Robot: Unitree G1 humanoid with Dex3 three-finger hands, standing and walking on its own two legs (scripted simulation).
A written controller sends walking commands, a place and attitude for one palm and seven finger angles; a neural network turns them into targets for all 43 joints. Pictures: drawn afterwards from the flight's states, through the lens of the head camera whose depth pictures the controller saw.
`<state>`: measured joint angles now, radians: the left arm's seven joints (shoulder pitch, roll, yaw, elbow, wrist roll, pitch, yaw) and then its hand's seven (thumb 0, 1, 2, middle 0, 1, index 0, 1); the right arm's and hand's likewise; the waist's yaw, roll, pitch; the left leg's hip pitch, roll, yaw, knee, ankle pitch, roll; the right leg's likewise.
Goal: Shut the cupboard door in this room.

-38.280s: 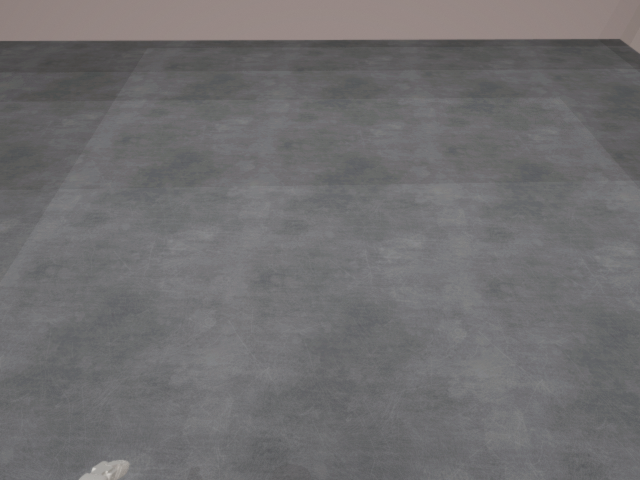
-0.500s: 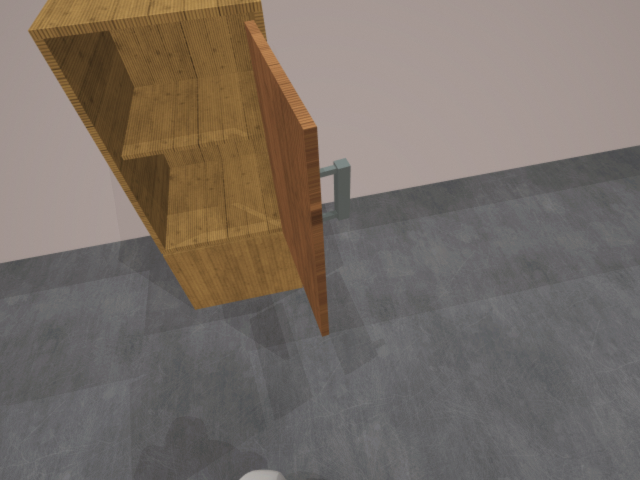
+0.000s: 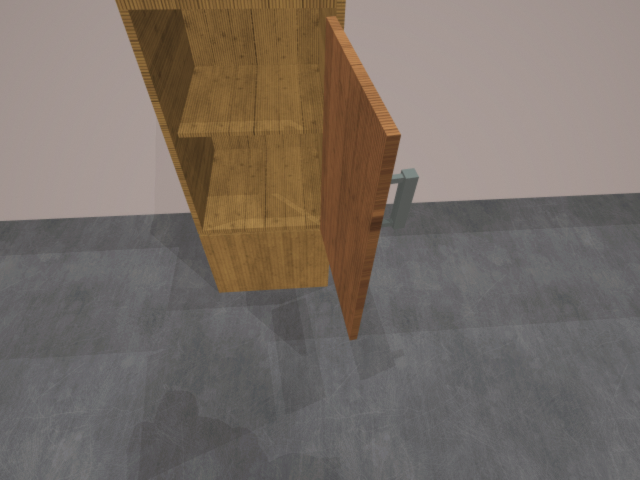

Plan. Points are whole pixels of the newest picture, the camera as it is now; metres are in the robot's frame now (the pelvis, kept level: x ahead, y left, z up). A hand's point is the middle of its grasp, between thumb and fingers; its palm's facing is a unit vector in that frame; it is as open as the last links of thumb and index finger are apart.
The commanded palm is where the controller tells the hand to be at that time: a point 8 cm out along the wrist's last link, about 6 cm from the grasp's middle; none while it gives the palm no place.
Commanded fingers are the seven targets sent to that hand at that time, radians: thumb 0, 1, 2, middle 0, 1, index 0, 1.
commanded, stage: turn or walk to find it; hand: left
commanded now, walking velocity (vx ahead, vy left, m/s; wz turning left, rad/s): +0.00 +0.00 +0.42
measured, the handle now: (391, 202) +0.53 -0.08 +0.02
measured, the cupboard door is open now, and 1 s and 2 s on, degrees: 97 97 97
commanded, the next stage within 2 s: stand and wait in 0.08 s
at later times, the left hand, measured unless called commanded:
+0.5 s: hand out of the picture -0.01 +0.21 -0.19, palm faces +0.20 -0.95 -0.25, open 7.4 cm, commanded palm none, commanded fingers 0.00 0.90 0.90 -0.20 -0.30 -0.20 -0.30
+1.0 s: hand out of the picture +0.01 +0.16 -0.17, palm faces +0.19 -0.96 -0.22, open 7.3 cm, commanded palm none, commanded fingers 0.00 0.90 0.90 -0.20 -0.30 -0.20 -0.30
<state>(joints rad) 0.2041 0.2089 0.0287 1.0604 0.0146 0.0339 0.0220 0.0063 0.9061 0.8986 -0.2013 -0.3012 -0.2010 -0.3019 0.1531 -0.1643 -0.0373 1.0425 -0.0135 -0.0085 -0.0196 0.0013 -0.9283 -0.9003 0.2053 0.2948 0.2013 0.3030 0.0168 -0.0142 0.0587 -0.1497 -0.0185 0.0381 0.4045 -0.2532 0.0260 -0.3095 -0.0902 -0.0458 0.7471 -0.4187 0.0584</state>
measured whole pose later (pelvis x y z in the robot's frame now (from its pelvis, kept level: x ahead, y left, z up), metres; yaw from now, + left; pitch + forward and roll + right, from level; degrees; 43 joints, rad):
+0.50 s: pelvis -0.01 +0.01 -0.02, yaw +9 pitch +0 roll +1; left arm 0.22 0.23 0.06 1.02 0.02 0.05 0.03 0.01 0.91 0.90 -0.21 -0.30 -0.21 -0.30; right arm 0.16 -0.19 -0.05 1.02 -0.02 0.01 0.00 0.01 -0.91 -0.90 0.20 0.29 0.20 0.30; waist 0.02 -0.05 0.10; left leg -0.27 0.02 0.08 0.60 -0.32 0.01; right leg -0.31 -0.13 -0.12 0.82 -0.52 0.05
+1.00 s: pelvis +0.03 -0.02 +0.00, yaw +10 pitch +0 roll +1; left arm 0.25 0.16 0.00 1.11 0.01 -0.01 0.03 0.01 0.92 0.90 -0.21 -0.30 -0.21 -0.30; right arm 0.23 -0.17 -0.02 1.14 -0.01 0.00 -0.02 0.01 -0.92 -0.90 0.20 0.29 0.20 0.30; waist 0.00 0.01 0.04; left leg -0.13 0.05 0.04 0.40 -0.27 -0.05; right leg -0.16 -0.02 -0.10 0.46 -0.30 -0.02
